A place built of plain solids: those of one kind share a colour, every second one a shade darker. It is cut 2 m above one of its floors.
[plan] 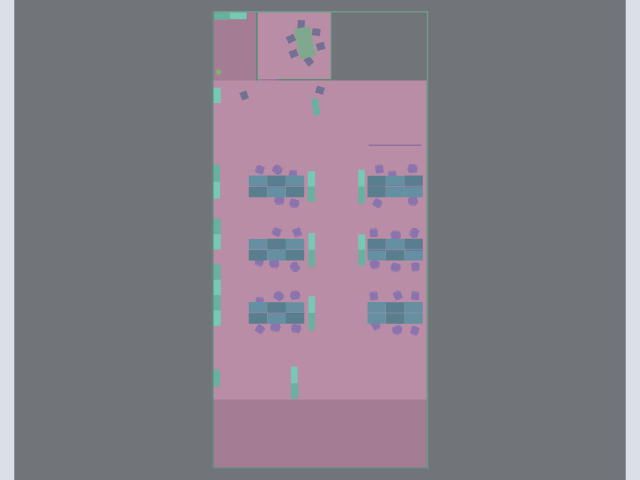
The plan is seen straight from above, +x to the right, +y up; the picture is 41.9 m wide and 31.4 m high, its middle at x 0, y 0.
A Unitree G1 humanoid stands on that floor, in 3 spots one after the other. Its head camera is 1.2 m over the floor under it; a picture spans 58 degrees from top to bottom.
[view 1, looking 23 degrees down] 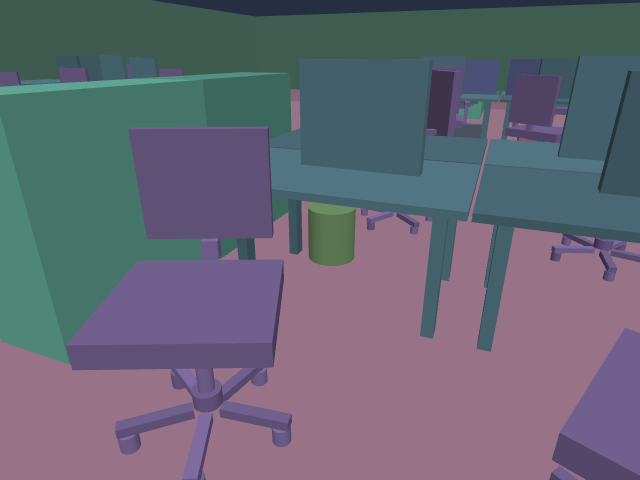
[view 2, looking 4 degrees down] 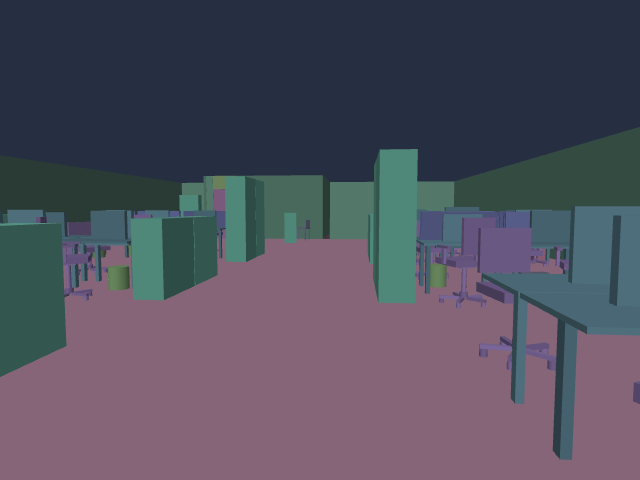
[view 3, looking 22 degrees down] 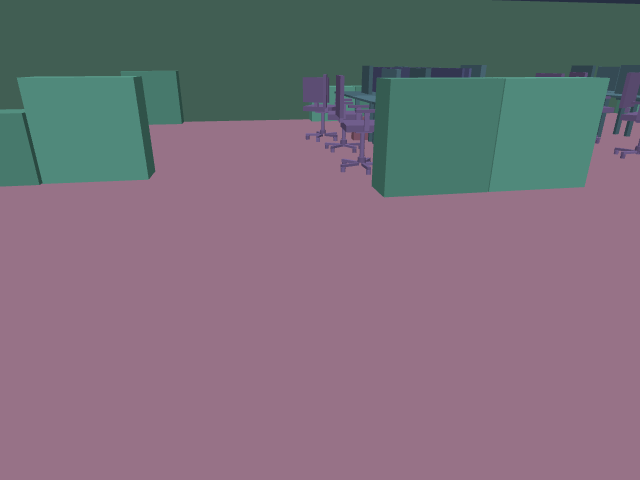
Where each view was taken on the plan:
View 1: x -2.28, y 1.43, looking -68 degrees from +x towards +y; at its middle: bin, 2.64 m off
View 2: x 2.23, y -7.21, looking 95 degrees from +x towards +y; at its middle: floor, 17.20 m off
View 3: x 3.58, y -7.21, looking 170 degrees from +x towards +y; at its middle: floor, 3.20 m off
